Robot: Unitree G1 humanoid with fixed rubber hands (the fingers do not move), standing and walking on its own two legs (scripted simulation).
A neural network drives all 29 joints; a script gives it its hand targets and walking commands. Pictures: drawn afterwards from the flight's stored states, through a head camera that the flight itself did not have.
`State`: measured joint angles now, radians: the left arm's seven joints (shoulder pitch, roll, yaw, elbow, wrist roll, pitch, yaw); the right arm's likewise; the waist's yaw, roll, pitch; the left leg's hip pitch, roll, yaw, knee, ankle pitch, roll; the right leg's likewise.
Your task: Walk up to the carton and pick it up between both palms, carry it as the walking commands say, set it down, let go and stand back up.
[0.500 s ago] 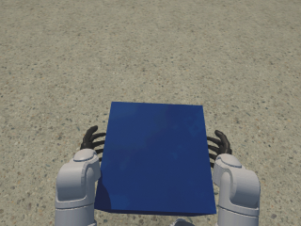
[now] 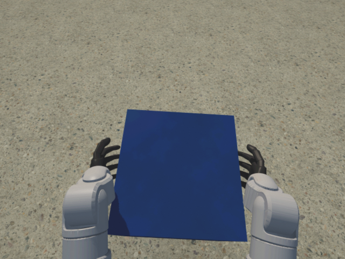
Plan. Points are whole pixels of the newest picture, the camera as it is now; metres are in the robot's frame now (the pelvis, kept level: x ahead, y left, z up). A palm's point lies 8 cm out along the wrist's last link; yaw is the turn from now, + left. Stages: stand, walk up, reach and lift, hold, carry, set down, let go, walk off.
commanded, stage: carry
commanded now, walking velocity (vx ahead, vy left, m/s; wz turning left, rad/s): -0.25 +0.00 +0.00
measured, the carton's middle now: (176, 180) +0.32 +0.00 -0.01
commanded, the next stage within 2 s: none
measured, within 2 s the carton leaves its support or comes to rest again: neither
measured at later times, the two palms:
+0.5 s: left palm out of the picture +0.11 +0.14 +0.07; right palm out of the picture +0.09 -0.18 +0.06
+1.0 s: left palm out of the picture -0.07 +0.14 +0.06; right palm out of the picture -0.08 -0.18 +0.05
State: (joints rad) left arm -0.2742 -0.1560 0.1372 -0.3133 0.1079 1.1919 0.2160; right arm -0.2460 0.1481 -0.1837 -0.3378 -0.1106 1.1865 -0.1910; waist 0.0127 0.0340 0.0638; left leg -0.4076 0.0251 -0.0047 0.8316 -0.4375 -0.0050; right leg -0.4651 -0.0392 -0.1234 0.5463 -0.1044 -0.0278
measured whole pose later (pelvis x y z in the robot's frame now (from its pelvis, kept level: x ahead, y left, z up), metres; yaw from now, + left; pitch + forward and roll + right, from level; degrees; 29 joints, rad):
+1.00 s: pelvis -0.36 -0.01 +0.00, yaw -2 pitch +2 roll -2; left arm -0.28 -0.16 0.15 -0.27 0.11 1.20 0.21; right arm -0.25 0.15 -0.18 -0.31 -0.11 1.20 -0.20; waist 0.02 0.06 0.08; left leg -0.56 0.06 0.00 0.71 -0.27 -0.01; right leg -0.42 -0.04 -0.12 0.67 -0.27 0.01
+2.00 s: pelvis -0.73 +0.03 +0.00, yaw -3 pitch +0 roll -3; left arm -0.27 -0.15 0.15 -0.24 0.12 1.21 0.20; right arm -0.25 0.15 -0.18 -0.28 -0.11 1.23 -0.21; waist 0.03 0.02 0.04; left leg -0.43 0.05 0.00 0.69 -0.27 0.02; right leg -0.53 -0.07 -0.11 1.13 -0.42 0.01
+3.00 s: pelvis -0.87 +0.01 +0.00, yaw -3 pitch +1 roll -1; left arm -0.27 -0.15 0.19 -0.01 0.20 1.02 0.10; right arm -0.24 0.15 -0.18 -0.06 -0.19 1.03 -0.16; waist 0.00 0.03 -0.03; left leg -0.43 0.02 0.00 0.67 -0.27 -0.01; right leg -0.44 -0.07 -0.11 0.61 -0.18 0.01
